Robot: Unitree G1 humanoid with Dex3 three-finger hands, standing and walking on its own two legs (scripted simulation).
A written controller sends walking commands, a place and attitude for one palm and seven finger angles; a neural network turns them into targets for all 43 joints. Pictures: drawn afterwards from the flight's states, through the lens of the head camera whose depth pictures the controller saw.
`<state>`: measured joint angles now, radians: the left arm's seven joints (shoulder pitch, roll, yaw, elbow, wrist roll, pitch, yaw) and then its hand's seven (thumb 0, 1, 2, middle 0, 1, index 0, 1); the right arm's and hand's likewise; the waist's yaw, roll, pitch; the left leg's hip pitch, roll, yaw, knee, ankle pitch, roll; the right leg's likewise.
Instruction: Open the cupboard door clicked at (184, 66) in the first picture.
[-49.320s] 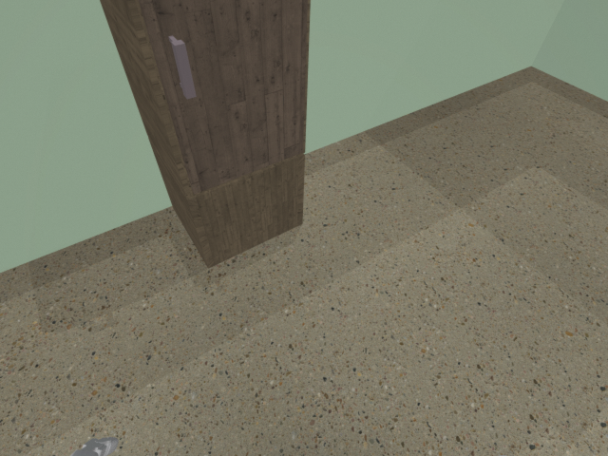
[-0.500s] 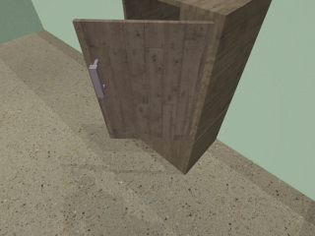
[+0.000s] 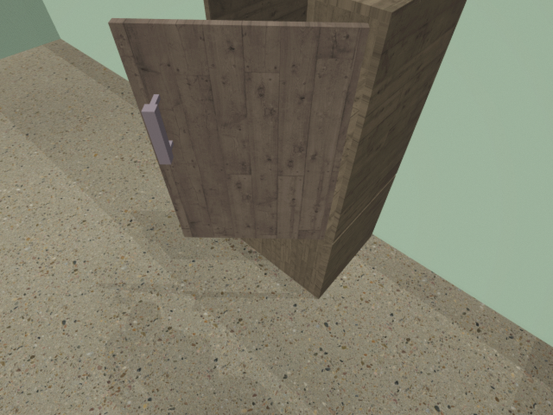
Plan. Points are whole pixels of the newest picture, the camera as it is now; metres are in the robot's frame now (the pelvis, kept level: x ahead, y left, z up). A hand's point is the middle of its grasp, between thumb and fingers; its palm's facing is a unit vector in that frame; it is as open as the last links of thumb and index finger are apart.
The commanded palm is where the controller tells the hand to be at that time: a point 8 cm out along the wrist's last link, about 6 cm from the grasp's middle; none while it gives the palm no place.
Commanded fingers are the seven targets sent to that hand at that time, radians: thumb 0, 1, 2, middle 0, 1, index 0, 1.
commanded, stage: look again from close up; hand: left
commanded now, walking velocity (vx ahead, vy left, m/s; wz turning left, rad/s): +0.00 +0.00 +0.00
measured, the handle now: (161, 129) +0.60 +0.24 +0.07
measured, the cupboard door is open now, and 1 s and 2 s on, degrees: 40 40 40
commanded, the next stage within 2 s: shuffle to correct the standing spot in 0.32 s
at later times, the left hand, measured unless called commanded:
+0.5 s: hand out of the picture +0.02 +0.20 -0.18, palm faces -0.01 -0.98 -0.20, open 7.4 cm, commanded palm none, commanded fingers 0.00 0.90 0.90 -0.20 -0.30 -0.20 -0.30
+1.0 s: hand out of the picture +0.05 +0.19 -0.18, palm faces -0.02 -0.98 -0.21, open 7.4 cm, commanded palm none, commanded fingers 0.00 0.90 0.90 -0.20 -0.30 -0.20 -0.30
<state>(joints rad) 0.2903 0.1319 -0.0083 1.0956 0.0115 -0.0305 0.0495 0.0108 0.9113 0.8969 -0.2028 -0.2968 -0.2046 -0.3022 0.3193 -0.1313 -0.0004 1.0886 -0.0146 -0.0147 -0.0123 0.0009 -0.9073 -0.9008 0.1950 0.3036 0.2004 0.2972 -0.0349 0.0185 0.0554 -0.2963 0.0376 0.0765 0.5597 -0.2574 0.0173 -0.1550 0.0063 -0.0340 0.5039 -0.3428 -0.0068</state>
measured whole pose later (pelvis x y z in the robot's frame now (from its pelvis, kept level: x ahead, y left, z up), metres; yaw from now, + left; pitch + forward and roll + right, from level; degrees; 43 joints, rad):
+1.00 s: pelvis +0.05 +0.02 +0.00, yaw -3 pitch +1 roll +0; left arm 0.30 0.16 0.01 1.08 0.01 -0.02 0.05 0.01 0.91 0.90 -0.20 -0.30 -0.20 -0.30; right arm 0.25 -0.15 -0.01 1.10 0.00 -0.02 -0.04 0.01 -0.93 -0.90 0.20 0.30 0.20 0.30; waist 0.00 -0.02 0.05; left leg -0.24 0.01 0.14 0.57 -0.34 0.04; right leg -0.15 -0.05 -0.03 0.56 -0.40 0.02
